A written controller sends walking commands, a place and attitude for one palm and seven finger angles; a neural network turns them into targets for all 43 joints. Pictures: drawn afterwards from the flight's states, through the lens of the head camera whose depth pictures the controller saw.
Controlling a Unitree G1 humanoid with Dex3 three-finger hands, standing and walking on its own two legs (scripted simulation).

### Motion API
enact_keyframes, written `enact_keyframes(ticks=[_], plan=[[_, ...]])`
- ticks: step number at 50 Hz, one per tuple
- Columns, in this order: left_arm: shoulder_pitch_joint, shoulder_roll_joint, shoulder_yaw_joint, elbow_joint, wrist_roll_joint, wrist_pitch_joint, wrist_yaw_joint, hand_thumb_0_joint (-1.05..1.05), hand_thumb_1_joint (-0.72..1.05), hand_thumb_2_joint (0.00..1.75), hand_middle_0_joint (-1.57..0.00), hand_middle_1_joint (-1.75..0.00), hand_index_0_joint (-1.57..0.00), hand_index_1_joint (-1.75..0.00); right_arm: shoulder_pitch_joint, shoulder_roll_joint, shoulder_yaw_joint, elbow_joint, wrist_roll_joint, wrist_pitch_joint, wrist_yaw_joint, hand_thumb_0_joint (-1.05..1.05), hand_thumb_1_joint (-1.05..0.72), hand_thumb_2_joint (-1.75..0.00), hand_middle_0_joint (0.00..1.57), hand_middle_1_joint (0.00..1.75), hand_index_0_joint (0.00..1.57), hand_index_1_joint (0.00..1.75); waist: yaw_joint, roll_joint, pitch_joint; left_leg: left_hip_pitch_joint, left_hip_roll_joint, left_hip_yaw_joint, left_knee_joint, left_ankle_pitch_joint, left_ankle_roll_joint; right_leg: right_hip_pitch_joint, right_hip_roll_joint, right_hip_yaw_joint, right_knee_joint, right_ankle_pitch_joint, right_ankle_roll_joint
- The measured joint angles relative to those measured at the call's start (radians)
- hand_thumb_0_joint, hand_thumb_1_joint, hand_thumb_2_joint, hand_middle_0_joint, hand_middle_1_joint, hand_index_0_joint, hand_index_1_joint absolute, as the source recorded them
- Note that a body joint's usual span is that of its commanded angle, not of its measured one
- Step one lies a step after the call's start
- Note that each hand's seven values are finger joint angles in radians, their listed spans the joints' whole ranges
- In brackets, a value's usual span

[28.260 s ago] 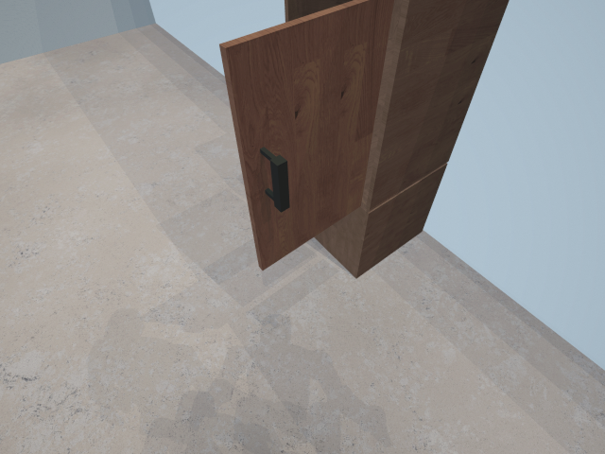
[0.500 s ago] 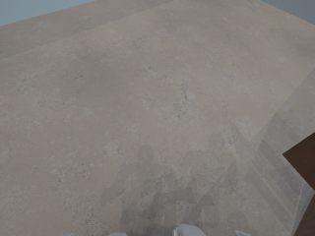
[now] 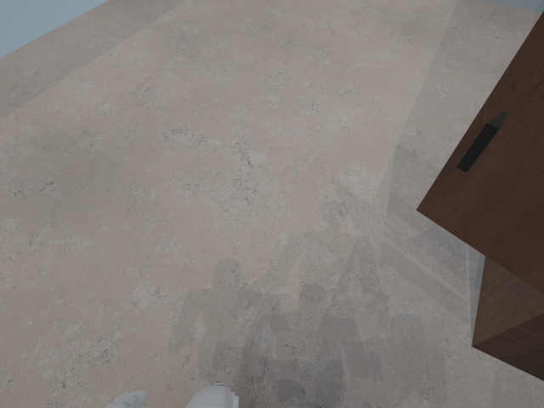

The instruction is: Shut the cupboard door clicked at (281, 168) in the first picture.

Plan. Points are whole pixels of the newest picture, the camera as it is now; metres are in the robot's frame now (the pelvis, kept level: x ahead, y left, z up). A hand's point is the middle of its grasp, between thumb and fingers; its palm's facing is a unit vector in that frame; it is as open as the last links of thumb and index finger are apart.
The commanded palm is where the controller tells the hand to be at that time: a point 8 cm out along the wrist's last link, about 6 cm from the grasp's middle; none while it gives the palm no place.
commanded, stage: turn to face it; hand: left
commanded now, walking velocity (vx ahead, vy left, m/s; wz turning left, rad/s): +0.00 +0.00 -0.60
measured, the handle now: (483, 141) +0.63 -0.41 -0.01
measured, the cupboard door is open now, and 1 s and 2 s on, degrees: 73 73 73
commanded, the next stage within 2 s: take the last steps up to it in 1.10 s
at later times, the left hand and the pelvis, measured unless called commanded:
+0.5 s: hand (187, 367) +0.20 +0.16 -0.16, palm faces -0.32 -0.91 -0.27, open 7.4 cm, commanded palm none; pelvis +0.01 +0.00 -0.01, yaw -19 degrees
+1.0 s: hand (201, 346) +0.23 +0.14 -0.17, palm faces -0.52 -0.83 -0.19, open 7.4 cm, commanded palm none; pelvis +0.05 +0.01 +0.01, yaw -34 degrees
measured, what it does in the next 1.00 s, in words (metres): steps on the spot, turning right: left foot, then right foot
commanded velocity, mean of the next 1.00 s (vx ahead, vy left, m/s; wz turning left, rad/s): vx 0.00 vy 0.00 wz -0.52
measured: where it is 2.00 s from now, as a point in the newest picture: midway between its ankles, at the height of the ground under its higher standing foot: outside the picture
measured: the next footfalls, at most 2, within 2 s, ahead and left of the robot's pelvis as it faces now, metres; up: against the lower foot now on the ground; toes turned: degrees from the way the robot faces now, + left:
left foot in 0.08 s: +0.08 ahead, +0.13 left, +0.00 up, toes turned +0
right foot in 0.46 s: +0.00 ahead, -0.13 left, +0.00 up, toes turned -22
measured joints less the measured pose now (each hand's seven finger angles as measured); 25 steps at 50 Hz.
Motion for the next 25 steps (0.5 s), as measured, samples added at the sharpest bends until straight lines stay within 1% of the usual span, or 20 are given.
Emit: enact_keyframes(ticks=[2,3,4,5,6,7,8,10,12,15,18,20,22,23,24,25], plan=[[0.004,0.004,0.004,0.003,0.0,0.005,-0.002,0.01,0.9,0.89,-0.21,-0.3,-0.21,-0.3,-0.005,0.01,0.005,-0.012,0.002,-0.008,0.0,0.01,-0.91,-0.9,0.2,0.3,0.2,0.3,0.005,-0.015,-0.003,0.04,-0.014,-0.001,-0.117,0.035,0.004,-0.008,0.006,0.022,0.014,-0.008,0.01],[0.007,0.006,0.006,0.005,-0.002,0.008,-0.002,0.01,0.9,0.89,-0.21,-0.3,-0.21,-0.3,-0.006,0.014,0.008,-0.017,0.003,-0.015,-0.001,0.01,-0.91,-0.9,0.2,0.3,0.2,0.3,0.007,-0.021,-0.006,0.071,-0.02,-0.001,-0.198,0.08,0.008,-0.016,0.011,0.034,0.03,-0.017,0.016],[0.012,0.008,0.009,0.005,-0.006,0.012,-0.002,0.01,0.9,0.89,-0.21,-0.3,-0.21,-0.3,-0.001,0.014,0.012,-0.025,0.002,-0.025,-0.001,0.01,-0.91,-0.9,0.2,0.3,0.2,0.3,0.008,-0.02,-0.015,0.102,-0.017,-0.004,-0.283,0.129,0.022,-0.03,0.022,0.042,0.054,-0.03,0.023],[0.009,0.015,0.013,0.007,-0.01,0.018,-0.003,0.01,0.9,0.89,-0.21,-0.3,-0.21,-0.3,-0.002,0.022,0.015,-0.025,-0.003,-0.034,-0.003,0.01,-0.91,-0.9,0.2,0.3,0.2,0.3,0.009,-0.032,-0.015,0.1,-0.018,0.006,-0.282,0.143,0.049,-0.054,0.024,0.048,0.108,-0.074,0.02],[0.006,0.022,0.017,0.01,-0.011,0.023,-0.004,0.01,0.9,0.89,-0.21,-0.3,-0.21,-0.3,-0.004,0.029,0.022,-0.027,-0.008,-0.039,-0.003,0.01,-0.91,-0.9,0.2,0.3,0.2,0.3,0.015,-0.043,-0.011,0.098,-0.013,0.022,-0.265,0.136,0.074,-0.087,0.027,0.041,0.199,-0.144,0.018],[0.003,0.029,0.021,0.013,-0.01,0.026,-0.006,0.01,0.9,0.89,-0.2,-0.3,-0.2,-0.3,-0.004,0.035,0.029,-0.029,-0.013,-0.042,-0.004,0.01,-0.91,-0.9,0.2,0.3,0.2,0.3,0.018,-0.047,-0.007,0.103,-0.003,0.038,-0.259,0.128,0.091,-0.123,0.03,0.024,0.306,-0.194,0.02],[0.0,0.034,0.024,0.017,-0.008,0.029,-0.009,0.01,0.9,0.89,-0.2,-0.3,-0.2,-0.3,0.0,0.04,0.034,-0.033,-0.016,-0.044,-0.006,0.01,-0.91,-0.9,0.2,0.3,0.2,0.3,0.017,-0.047,-0.004,0.113,0.008,0.048,-0.265,0.125,0.101,-0.156,0.031,0.001,0.406,-0.218,0.023],[-0.008,0.042,0.03,0.018,-0.007,0.032,-0.019,0.01,0.91,0.89,-0.2,-0.3,-0.2,-0.3,0.011,0.048,0.039,-0.037,-0.021,-0.045,-0.009,0.01,-0.91,-0.9,0.2,0.3,0.21,0.3,0.015,-0.041,0.004,0.141,0.027,0.065,-0.299,0.134,0.104,-0.196,0.018,-0.045,0.535,-0.214,0.033],[-0.017,0.045,0.035,0.011,-0.007,0.036,-0.026,0.01,0.91,0.9,-0.2,-0.3,-0.2,-0.3,0.021,0.05,0.041,-0.034,-0.023,-0.041,-0.01,0.01,-0.91,-0.9,0.2,0.3,0.21,0.3,0.016,-0.032,0.01,0.167,0.045,0.084,-0.336,0.15,0.1,-0.209,0.001,-0.077,0.562,-0.192,0.041],[-0.028,0.045,0.038,0.0,-0.006,0.04,-0.033,0.01,0.91,0.9,-0.2,-0.3,-0.2,-0.3,0.033,0.047,0.037,-0.023,-0.024,-0.038,-0.01,0.01,-0.91,-0.9,0.2,0.3,0.21,0.3,0.014,-0.015,0.014,0.191,0.069,0.117,-0.368,0.161,0.094,-0.196,-0.022,-0.103,0.496,-0.169,0.046],[-0.041,0.041,0.036,-0.005,-0.005,0.038,-0.036,0.01,0.91,0.9,-0.2,-0.3,-0.2,-0.3,0.043,0.037,0.028,-0.008,-0.023,-0.034,-0.006,0.01,-0.91,-0.9,0.2,0.3,0.21,0.3,0.007,0.003,0.015,0.202,0.092,0.152,-0.364,0.152,0.083,-0.159,-0.034,-0.118,0.377,-0.154,0.042],[-0.049,0.037,0.032,-0.007,-0.005,0.033,-0.036,0.01,0.91,0.9,-0.2,-0.3,-0.2,-0.3,0.049,0.027,0.02,0.001,-0.023,-0.03,-0.002,0.01,-0.91,-0.9,0.2,0.3,0.21,0.3,-0.001,0.018,0.016,0.201,0.109,0.174,-0.341,0.136,0.073,-0.121,-0.033,-0.13,0.283,-0.138,0.034],[-0.051,0.034,0.026,-0.012,-0.005,0.024,-0.035,0.01,0.91,0.9,-0.2,-0.3,-0.2,-0.3,0.06,0.014,0.011,0.009,-0.019,-0.025,0.002,0.01,-0.91,-0.9,0.2,0.3,0.21,0.3,-0.006,0.031,0.011,0.193,0.127,0.194,-0.294,0.108,0.058,-0.061,-0.027,-0.145,0.144,-0.052,0.021],[-0.046,0.039,0.021,-0.019,-0.004,0.015,-0.035,0.01,0.91,0.9,-0.2,-0.3,-0.2,-0.3,0.072,0.009,0.006,0.009,-0.015,-0.021,0.005,0.01,-0.91,-0.9,0.2,0.3,0.21,0.3,-0.008,0.026,0.001,0.179,0.13,0.204,-0.254,0.085,0.049,-0.023,-0.033,-0.143,0.059,0.008,0.006],[-0.046,0.037,0.019,-0.019,-0.001,0.002,-0.03,0.01,0.91,0.9,-0.2,-0.3,-0.2,-0.3,0.073,0.0,0.001,0.014,-0.012,-0.014,0.006,0.01,-0.91,-0.9,0.2,0.3,0.21,0.3,-0.006,0.03,-0.005,0.149,0.128,0.189,-0.184,0.016,0.036,-0.021,-0.03,-0.135,0.047,-0.025,-0.006],[-0.048,0.026,0.014,-0.015,-0.003,-0.007,-0.023,0.01,0.91,0.9,-0.2,-0.3,-0.2,-0.3,0.064,-0.014,-0.004,0.021,-0.009,-0.001,0.004,0.01,-0.91,-0.9,0.2,0.3,0.21,0.3,-0.007,0.049,0.001,0.112,0.117,0.138,-0.094,-0.054,0.03,-0.035,-0.019,-0.131,0.074,-0.042,-0.014]])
